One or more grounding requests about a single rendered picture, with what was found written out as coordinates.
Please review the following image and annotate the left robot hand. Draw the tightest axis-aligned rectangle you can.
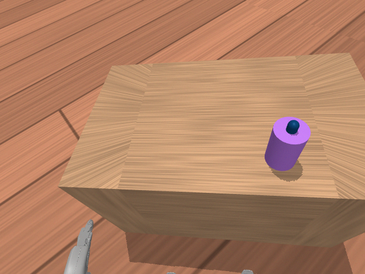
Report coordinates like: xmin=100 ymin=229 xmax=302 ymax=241
xmin=64 ymin=219 xmax=94 ymax=274

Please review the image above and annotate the bottle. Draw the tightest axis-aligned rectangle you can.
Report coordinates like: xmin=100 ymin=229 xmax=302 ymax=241
xmin=265 ymin=116 xmax=311 ymax=171

